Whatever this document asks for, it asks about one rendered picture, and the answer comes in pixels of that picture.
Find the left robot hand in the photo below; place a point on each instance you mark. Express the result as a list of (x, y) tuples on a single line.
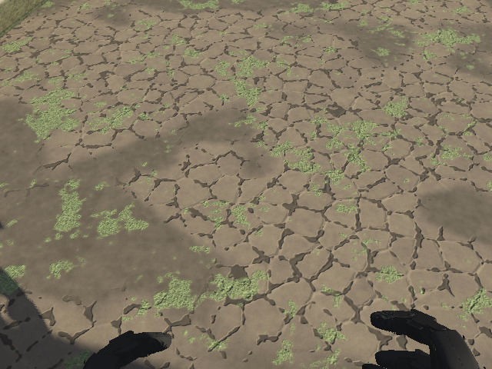
[(126, 348)]

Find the right robot hand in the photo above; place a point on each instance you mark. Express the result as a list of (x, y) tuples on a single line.
[(448, 350)]

